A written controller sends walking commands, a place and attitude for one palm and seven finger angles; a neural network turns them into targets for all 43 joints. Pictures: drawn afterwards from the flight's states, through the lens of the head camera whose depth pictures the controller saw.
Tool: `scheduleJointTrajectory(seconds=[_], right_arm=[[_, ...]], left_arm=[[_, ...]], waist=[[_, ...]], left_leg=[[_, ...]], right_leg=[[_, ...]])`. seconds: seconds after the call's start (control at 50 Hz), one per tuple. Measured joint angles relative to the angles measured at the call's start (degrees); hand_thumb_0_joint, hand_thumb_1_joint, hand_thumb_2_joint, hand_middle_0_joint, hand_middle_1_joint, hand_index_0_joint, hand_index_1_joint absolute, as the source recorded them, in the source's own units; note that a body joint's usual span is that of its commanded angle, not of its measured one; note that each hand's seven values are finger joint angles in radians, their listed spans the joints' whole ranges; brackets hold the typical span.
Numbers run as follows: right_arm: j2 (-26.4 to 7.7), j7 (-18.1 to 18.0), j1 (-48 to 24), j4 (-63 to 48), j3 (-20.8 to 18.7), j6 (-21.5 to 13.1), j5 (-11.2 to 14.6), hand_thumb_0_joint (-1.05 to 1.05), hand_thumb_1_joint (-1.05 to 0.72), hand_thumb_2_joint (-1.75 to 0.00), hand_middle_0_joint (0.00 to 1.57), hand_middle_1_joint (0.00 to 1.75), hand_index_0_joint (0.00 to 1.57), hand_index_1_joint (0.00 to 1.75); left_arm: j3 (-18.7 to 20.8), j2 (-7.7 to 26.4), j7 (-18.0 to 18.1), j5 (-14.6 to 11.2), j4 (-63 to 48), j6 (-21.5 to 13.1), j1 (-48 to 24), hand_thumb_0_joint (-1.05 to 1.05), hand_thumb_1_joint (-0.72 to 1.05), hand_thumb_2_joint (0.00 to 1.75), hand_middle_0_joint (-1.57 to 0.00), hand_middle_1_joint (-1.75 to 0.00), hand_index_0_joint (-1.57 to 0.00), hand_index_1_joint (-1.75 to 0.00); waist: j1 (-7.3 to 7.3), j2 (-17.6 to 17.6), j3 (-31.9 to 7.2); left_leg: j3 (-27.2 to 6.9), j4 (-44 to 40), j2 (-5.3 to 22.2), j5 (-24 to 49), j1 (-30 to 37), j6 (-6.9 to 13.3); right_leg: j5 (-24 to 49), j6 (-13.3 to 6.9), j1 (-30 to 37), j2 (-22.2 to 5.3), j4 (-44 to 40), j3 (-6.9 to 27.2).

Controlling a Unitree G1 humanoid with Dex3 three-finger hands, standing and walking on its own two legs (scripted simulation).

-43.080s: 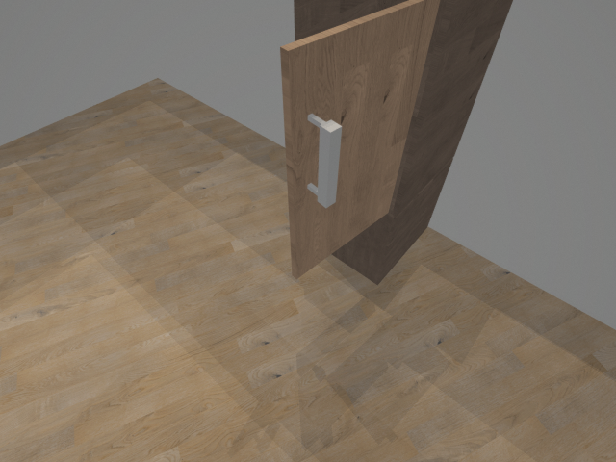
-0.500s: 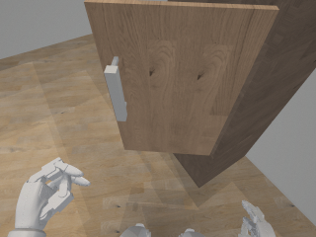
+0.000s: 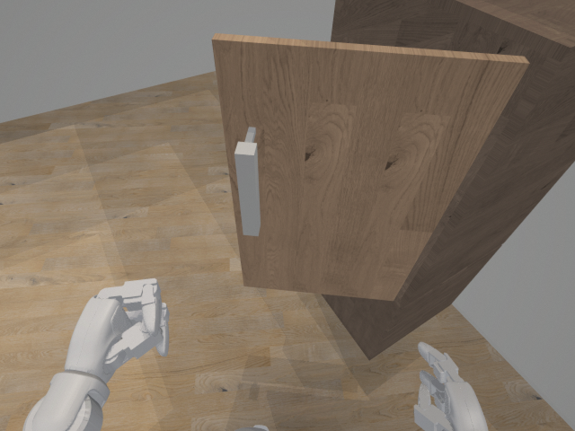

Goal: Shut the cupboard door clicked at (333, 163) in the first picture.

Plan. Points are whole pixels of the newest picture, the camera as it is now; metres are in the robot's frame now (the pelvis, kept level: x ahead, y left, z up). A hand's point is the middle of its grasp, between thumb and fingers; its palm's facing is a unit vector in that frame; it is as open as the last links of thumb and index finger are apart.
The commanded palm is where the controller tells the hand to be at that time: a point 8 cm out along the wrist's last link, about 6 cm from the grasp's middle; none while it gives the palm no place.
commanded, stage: raise the hand and make a fist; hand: left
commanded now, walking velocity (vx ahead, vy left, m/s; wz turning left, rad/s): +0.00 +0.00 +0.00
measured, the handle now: (251, 184) +0.45 +0.11 +0.09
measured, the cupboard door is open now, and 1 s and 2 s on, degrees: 54 54 54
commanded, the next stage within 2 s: bring the fist close to the handle in 0.48 s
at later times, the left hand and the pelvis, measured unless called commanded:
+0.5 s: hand (164, 316) +0.22 +0.17 +0.10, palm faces +0.03 -1.00 -0.04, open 3.1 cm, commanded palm +0.20 +0.22 +0.10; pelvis +0.00 -0.03 +0.01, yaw +1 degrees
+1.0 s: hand (213, 288) +0.27 +0.12 +0.09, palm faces -0.04 -1.00 -0.01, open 3.1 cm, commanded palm +0.25 +0.18 +0.10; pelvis +0.00 -0.05 +0.01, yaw +0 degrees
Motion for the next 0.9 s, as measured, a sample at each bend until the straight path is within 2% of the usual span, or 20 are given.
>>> scheduleJointTrajectory(seconds=[0.12, 0.24, 0.3, 0.42, 0.48, 0.62, 0.68, 0.78, 0.9], right_arm=[[-0.59, 0.07, 1.10, 2.10, -0.24, -0.22, 0.12, 0.01, -0.90, -0.90, 0.20, 0.30, 0.21, 0.30], [-1.37, 0.05, 1.38, 2.90, -0.69, -0.09, 0.53, 0.01, -0.90, -0.90, 0.20, 0.30, 0.21, 0.30], [-1.38, -0.04, 1.46, 2.51, -1.02, -0.30, 0.24, 0.01, -0.90, -0.90, 0.20, 0.30, 0.21, 0.30], [-1.41, 0.29, 1.06, 2.70, -1.45, -1.00, -0.20, 0.01, -0.90, -0.90, 0.20, 0.30, 0.21, 0.30], [-1.65, 0.51, 0.43, 3.08, -1.38, -0.82, -0.05, 0.01, -0.90, -0.90, 0.20, 0.30, 0.21, 0.30], [-1.53, -0.12, -0.20, 2.51, -0.95, -0.24, 0.29, 0.01, -0.90, -0.90, 0.20, 0.30, 0.21, 0.30], [-1.43, -0.54, -0.23, 2.63, -0.90, -0.51, 0.15, 0.01, -0.90, -0.90, 0.20, 0.30, 0.21, 0.30], [-1.43, -0.44, -0.84, 3.99, -0.76, -0.55, 0.07, 0.01, -0.90, -0.90, 0.20, 0.30, 0.21, 0.30], [-1.81, -0.21, -0.47, 4.02, -0.85, 0.81, 0.44, 0.01, -0.90, -0.90, 0.20, 0.30, 0.21, 0.30]], left_arm=[[3.62, 0.64, 0.97, -1.58, -0.68, -2.22, -2.75, 0.02, 0.90, 0.90, -1.29, -1.49, -1.30, -1.49], [2.95, -0.24, -2.30, -1.89, 3.45, 2.15, -4.21, 0.01, 0.90, 0.90, -1.30, -1.50, -1.30, -1.49], [2.00, -0.28, -2.21, -1.50, 3.14, 2.95, -2.43, 0.01, 0.90, 0.90, -1.30, -1.50, -1.30, -1.50], [2.91, -0.08, 0.87, -1.56, 0.18, -2.75, -1.08, 0.02, 0.90, 0.90, -1.30, -1.50, -1.30, -1.50], [3.39, -0.36, 0.62, -1.71, 0.86, -3.90, -2.13, 0.02, 0.90, 0.90, -1.30, -1.50, -1.30, -1.50], [1.31, -0.49, -2.05, -1.83, 3.38, 0.36, -1.62, 0.01, 0.90, 0.90, -1.30, -1.50, -1.30, -1.50], [0.91, -0.41, -0.78, -1.64, 3.09, -0.46, -2.35, 0.02, 0.90, 0.90, -1.30, -1.50, -1.30, -1.50], [1.87, -0.75, 0.92, -1.49, 5.13, -3.24, -7.80, 0.02, 0.90, 0.90, -1.30, -1.50, -1.30, -1.50], [1.54, -0.70, -0.62, -1.10, 9.88, 0.44, -11.54, 0.01, 0.90, 0.90, -1.30, -1.50, -1.30, -1.50]], waist=[[-0.01, 0.28, 0.29], [-0.69, 0.57, 0.21], [-0.98, 0.03, 0.45], [-0.65, -0.45, 0.77], [-0.51, 0.11, 0.64], [-0.60, 0.86, 0.60], [-0.52, 0.78, 0.93], [-0.52, 0.53, 0.97], [-1.29, 0.60, 0.54]], left_leg=[[-0.29, -2.13, -0.03, 0.71, 2.43, -0.21], [-0.34, -3.70, 0.01, 1.56, 3.13, -0.23], [-0.12, -4.08, 0.23, 1.70, 3.47, -0.41], [-0.58, -3.28, 0.64, 1.42, 3.35, -1.14], [-1.08, -2.63, 0.72, 1.33, 2.80, -1.39], [-1.20, -2.75, 1.06, 1.52, 2.79, -1.99], [-1.41, -2.47, 1.27, 1.38, 2.87, -2.32], [-1.75, -1.59, 1.47, 1.12, 1.96, -2.83], [-1.17, -2.50, 1.59, 1.26, 2.20, -3.03]], right_leg=[[0.66, -0.14, 2.49, 0.07, -2.16, -0.11], [1.28, -0.46, 2.99, 0.14, -3.37, -0.08], [1.33, -0.78, 3.05, 0.35, -3.40, 0.16], [0.93, -1.61, 2.94, 0.76, -2.55, -0.34], [0.73, -1.93, 2.57, 0.83, -2.03, -0.88], [0.73, -2.54, 2.34, 1.16, -1.82, -1.00], [0.58, -2.89, 2.46, 1.37, -1.58, -1.21], [0.20, -3.35, 1.57, 1.55, -0.67, -1.60], [0.26, -3.32, 1.35, 1.66, -1.00, -0.95]])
